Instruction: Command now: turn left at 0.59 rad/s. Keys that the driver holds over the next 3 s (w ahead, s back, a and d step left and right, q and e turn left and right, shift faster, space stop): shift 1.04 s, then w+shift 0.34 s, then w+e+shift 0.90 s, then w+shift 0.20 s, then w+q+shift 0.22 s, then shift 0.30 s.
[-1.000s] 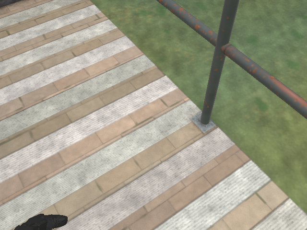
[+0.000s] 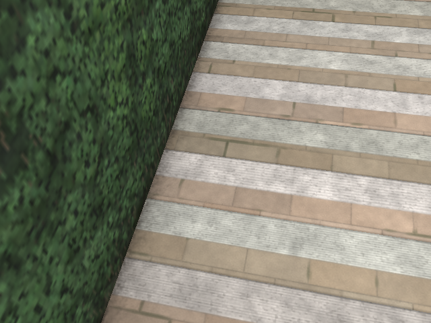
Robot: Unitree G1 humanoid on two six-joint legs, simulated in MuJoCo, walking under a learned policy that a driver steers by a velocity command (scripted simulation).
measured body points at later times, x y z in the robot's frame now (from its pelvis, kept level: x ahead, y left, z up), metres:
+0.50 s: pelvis +0.01 +0.00 +0.00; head +0.02 +0.01 +0.45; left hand +0.08 +0.26 -0.13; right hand +0.17 -0.22 -0.12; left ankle -0.03 +0.11 -0.74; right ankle +0.02 -0.09 -0.74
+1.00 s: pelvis +0.01 +0.00 +0.01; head +0.01 +0.00 +0.46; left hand +0.04 +0.25 -0.14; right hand +0.06 -0.24 -0.15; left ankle -0.03 +0.11 -0.74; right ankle +0.02 -0.09 -0.74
